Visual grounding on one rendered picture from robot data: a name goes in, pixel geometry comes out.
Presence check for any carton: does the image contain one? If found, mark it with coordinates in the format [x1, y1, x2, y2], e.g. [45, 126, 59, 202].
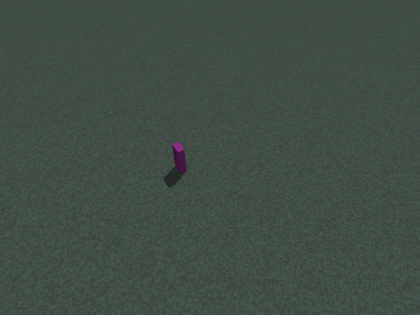
[172, 142, 186, 174]

